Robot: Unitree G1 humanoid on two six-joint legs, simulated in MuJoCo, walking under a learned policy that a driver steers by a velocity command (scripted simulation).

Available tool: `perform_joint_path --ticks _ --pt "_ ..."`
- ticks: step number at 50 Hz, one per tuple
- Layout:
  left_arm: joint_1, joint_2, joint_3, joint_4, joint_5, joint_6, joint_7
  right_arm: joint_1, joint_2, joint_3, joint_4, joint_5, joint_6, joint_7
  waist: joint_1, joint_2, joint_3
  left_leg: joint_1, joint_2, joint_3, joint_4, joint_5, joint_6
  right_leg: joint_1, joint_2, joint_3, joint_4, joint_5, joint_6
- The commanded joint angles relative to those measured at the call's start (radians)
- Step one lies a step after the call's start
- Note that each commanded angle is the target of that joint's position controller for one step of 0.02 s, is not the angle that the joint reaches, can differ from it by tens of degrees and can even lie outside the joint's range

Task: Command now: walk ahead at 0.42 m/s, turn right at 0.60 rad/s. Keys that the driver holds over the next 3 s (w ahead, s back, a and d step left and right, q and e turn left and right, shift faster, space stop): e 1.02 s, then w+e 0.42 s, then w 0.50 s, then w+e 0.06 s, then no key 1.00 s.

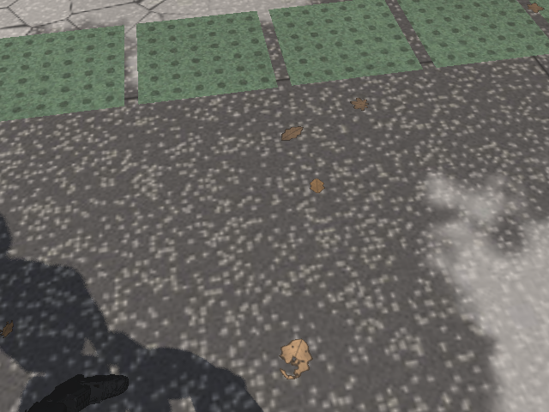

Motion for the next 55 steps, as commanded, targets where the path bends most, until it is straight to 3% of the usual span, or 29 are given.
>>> perform_joint_path --ticks 1,2,3,4,5,6,7,9,11,14,19,24,26,27,28,29,30,31,32,35,38,43,47,48,49,50,51,53,55 --pt "0.074 0.136 0.057 -0.060 0.010 -0.010 -0.007 -0.058 -0.223 -0.054 -0.067 0.017 0.012 -0.013 0.133 0.125 -0.058 -0.040 0.236 -0.034 0.233 1.093 0.135 0.222 0.111 -0.091 -0.055 -0.080 -0.065" --pt "0.242 0.187 0.087 -0.015 0.012 -0.008 0.003 -0.074 -0.209 -0.048 -0.079 0.022 0.015 -0.017 0.225 0.100 -0.148 -0.135 0.199 -0.013 0.452 1.071 0.098 0.467 0.147 -0.084 -0.134 0.036 -0.102" --pt "0.347 0.252 0.108 0.008 0.008 0.004 0.027 -0.042 -0.143 -0.024 -0.103 -0.008 0.007 -0.015 0.248 -0.037 -0.234 -0.399 0.138 -0.025 0.762 0.565 0.041 0.771 0.025 0.105 -0.127 0.261 -0.153" --pt "0.266 0.366 0.108 -0.035 0.029 -0.006 0.035 0.067 -0.024 0.020 -0.159 -0.049 -0.014 -0.002 0.100 -0.278 -0.386 -0.765 -0.063 -0.143 1.140 -0.312 -0.021 1.038 -0.282 0.676 -0.162 0.459 -0.375" --pt "0.287 0.286 0.093 -0.063 0.028 -0.013 0.029 -0.014 -0.135 0.004 -0.147 -0.022 -0.031 0.007 0.201 -0.117 -0.532 -0.776 -0.034 -0.343 1.218 -0.287 -0.013 1.034 -0.306 0.732 -0.232 0.464 -0.401" --pt "0.230 0.245 0.079 -0.051 0.024 -0.021 0.023 -0.102 -0.161 -0.002 -0.181 0.010 -0.034 0.008 0.186 -0.078 -0.392 -0.834 -0.001 -0.329 1.197 -0.193 -0.004 0.922 -0.264 0.583 -0.251 0.465 -0.372" --pt "0.180 0.208 0.071 -0.041 0.005 -0.024 0.024 -0.118 -0.152 0.001 -0.171 -0.002 -0.033 -0.004 0.146 0.015 -0.257 -0.828 0.044 -0.317 1.102 -0.111 -0.001 0.756 -0.192 0.458 -0.261 0.435 -0.306" --pt "0.098 0.173 0.057 -0.054 0.010 -0.015 0.036 -0.113 -0.159 -0.007 -0.161 -0.019 -0.009 -0.016 0.084 0.001 -0.163 -0.721 0.076 -0.314 0.999 -0.033 -0.012 0.517 -0.123 0.351 -0.308 0.431 -0.256" --pt "0.076 0.185 0.060 -0.046 0.028 -0.013 0.044 -0.087 -0.131 -0.002 -0.156 -0.029 0.012 -0.018 0.056 -0.013 -0.159 -0.654 0.056 -0.293 0.934 0.004 -0.034 0.403 -0.103 0.316 -0.328 0.507 -0.260" --pt "0.091 0.204 0.065 -0.019 0.022 -0.006 0.061 -0.122 -0.098 0.009 -0.170 -0.038 0.026 -0.026 0.062 -0.023 -0.179 -0.656 0.025 -0.292 0.798 0.065 -0.062 0.379 -0.076 0.291 -0.310 0.553 -0.247" --pt "0.098 0.205 0.063 0.002 0.010 0.030 0.086 -0.245 -0.091 0.012 -0.210 -0.026 0.042 -0.021 0.099 -0.065 -0.180 -0.648 -0.014 -0.326 0.593 0.185 -0.069 0.398 -0.043 0.353 -0.281 0.301 -0.188" --pt "0.107 0.198 0.059 0.007 0.010 0.049 0.086 -0.296 -0.102 0.005 -0.236 -0.022 0.028 -0.010 0.118 -0.108 -0.156 -0.602 -0.055 -0.353 0.427 0.105 -0.041 0.464 -0.052 0.482 -0.201 0.260 -0.175" --pt "0.078 0.187 0.054 -0.002 0.002 0.054 0.088 -0.257 -0.107 -0.003 -0.230 -0.020 0.017 -0.004 0.089 -0.127 -0.152 -0.508 -0.058 -0.343 0.264 0.164 -0.012 0.475 -0.023 0.518 -0.157 0.244 -0.142" --pt "0.064 0.174 0.049 -0.008 -0.002 0.056 0.089 -0.224 -0.114 -0.009 -0.220 -0.023 0.010 -0.004 0.067 -0.120 -0.149 -0.405 -0.029 -0.339 0.138 0.314 0.012 0.438 0.014 0.508 -0.120 0.173 -0.107" --pt "0.112 0.126 0.036 -0.013 0.011 0.055 0.088 -0.203 -0.173 -0.022 -0.226 -0.037 0.011 -0.010 0.093 0.009 -0.202 -0.246 0.150 -0.467 0.134 0.530 0.079 0.349 0.080 0.427 0.023 -0.099 -0.053" --pt "0.190 0.114 0.034 -0.017 0.007 0.052 0.089 -0.218 -0.229 -0.034 -0.224 -0.064 0.026 -0.013 0.150 0.284 -0.177 -0.146 0.347 -0.706 0.128 0.831 0.264 0.129 0.247 0.248 0.209 -0.577 0.020" --pt "0.205 0.209 0.058 -0.001 0.020 0.045 0.087 -0.176 -0.175 -0.029 -0.222 -0.053 0.029 -0.012 0.117 0.270 -0.200 -0.143 0.426 -0.802 0.123 0.837 0.355 0.059 0.194 0.211 0.433 -0.641 0.076" --pt "0.191 0.250 0.076 0.018 0.008 0.050 0.086 -0.191 -0.129 -0.015 -0.233 -0.045 0.032 -0.015 0.110 0.186 -0.179 -0.167 0.378 -0.690 0.141 0.789 0.332 0.046 0.158 0.204 0.539 -0.569 0.100" --pt "0.183 0.238 0.079 0.036 0.001 0.064 0.090 -0.221 -0.103 -0.009 -0.238 -0.039 0.038 -0.018 0.118 0.136 -0.153 -0.190 0.304 -0.584 0.149 0.710 0.281 0.038 0.139 0.185 0.574 -0.504 0.121" --pt "0.143 0.158 0.060 0.019 -0.007 0.087 0.087 -0.254 -0.104 -0.008 -0.238 -0.032 0.057 -0.029 0.112 0.162 -0.101 -0.254 0.212 -0.416 0.106 0.598 0.239 0.055 0.112 0.109 0.523 -0.391 0.148" --pt "0.085 0.125 0.047 -0.015 -0.005 0.081 0.082 -0.224 -0.127 -0.022 -0.225 -0.037 0.070 -0.037 0.076 0.211 -0.129 -0.190 0.232 -0.368 0.093 0.609 0.265 0.075 0.080 0.065 0.377 -0.373 0.155" --pt "0.076 0.127 0.044 -0.031 0.003 0.082 0.059 -0.241 -0.172 -0.043 -0.214 -0.019 0.078 -0.025 0.067 0.228 -0.154 -0.220 0.273 -0.303 0.089 0.550 0.263 0.236 0.045 0.009 0.134 -0.322 0.121" --pt "0.155 0.137 0.061 -0.008 0.004 0.087 0.041 -0.251 -0.173 -0.046 -0.194 0.011 0.078 -0.021 0.118 0.199 -0.142 -0.288 0.264 -0.244 0.188 0.403 0.183 0.416 0.078 -0.043 -0.168 -0.145 0.037" --pt "0.190 0.165 0.074 0.003 0.006 0.086 0.048 -0.197 -0.137 -0.037 -0.170 0.008 0.075 -0.017 0.124 0.123 -0.138 -0.384 0.225 -0.186 0.287 0.284 0.111 0.531 0.072 0.010 -0.255 -0.044 -0.002" --pt "0.218 0.280 0.102 -0.009 0.007 0.082 0.065 -0.172 -0.070 -0.017 -0.189 -0.038 0.075 -0.009 0.099 -0.186 -0.129 -0.632 0.100 -0.075 0.587 -0.082 0.000 0.677 -0.165 0.347 -0.314 0.268 -0.100" --pt "0.198 0.323 0.103 -0.034 0.044 0.061 0.060 -0.287 -0.079 -0.016 -0.252 -0.042 0.072 -0.021 0.145 -0.268 -0.130 -0.785 -0.015 -0.192 0.802 -0.303 -0.031 0.584 -0.318 0.562 -0.333 0.324 -0.299" --pt "0.184 0.273 0.090 -0.031 0.055 0.039 0.054 -0.321 -0.119 -0.030 -0.251 -0.025 0.072 -0.028 0.163 -0.163 -0.133 -0.788 0.006 -0.275 0.902 -0.269 -0.021 0.560 -0.281 0.508 -0.350 0.251 -0.305" --pt "0.151 0.205 0.072 -0.007 0.010 0.021 0.062 -0.272 -0.133 -0.044 -0.218 -0.018 0.068 -0.026 0.123 -0.095 -0.117 -0.813 0.040 -0.300 0.861 -0.080 0.002 0.570 -0.168 0.422 -0.384 -0.210 -0.197" --pt "0.147 0.177 0.053 -0.004 0.003 0.016 0.069 -0.275 -0.130 -0.047 -0.218 -0.018 0.055 -0.017 0.122 -0.139 -0.080 -0.818 0.030 -0.293 0.828 0.038 -0.003 0.547 -0.132 0.446 -0.443 -0.430 -0.184"
Next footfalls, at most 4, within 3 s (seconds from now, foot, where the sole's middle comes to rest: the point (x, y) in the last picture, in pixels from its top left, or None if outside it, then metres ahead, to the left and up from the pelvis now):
0.06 right None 0.21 -0.11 -0.76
0.56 left None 0.35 0.07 -0.76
0.96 right None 0.18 -0.15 -0.76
1.44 left None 0.42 -0.08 -0.76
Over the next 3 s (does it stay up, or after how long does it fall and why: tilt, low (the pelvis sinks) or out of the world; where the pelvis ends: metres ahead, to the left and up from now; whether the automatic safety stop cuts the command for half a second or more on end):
stays up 0.51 -0.55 0.01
